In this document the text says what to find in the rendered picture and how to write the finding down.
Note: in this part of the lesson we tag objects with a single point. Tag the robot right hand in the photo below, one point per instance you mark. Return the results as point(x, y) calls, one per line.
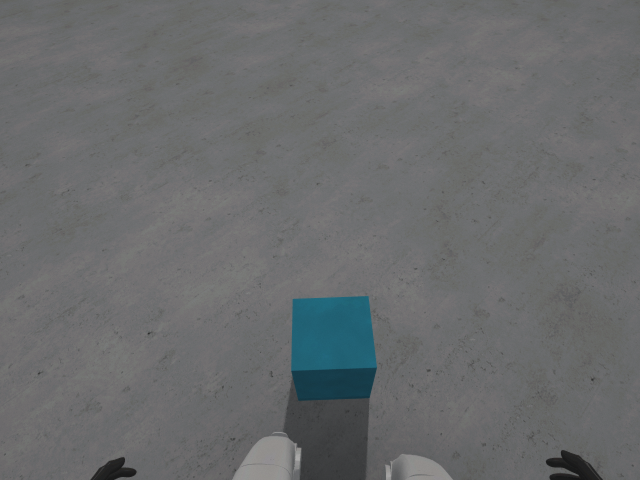
point(575, 464)

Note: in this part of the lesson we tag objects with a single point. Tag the robot left thigh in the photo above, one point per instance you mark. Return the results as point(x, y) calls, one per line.
point(271, 458)

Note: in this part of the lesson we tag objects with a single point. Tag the robot left hand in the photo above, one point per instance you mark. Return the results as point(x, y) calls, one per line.
point(112, 470)

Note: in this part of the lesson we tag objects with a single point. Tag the robot thigh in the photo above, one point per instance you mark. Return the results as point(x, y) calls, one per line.
point(413, 467)
point(271, 458)

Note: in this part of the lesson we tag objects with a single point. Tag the carton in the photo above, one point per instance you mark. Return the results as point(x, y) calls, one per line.
point(333, 353)

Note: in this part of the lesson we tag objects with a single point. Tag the robot right thigh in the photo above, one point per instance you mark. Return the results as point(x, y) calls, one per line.
point(413, 467)

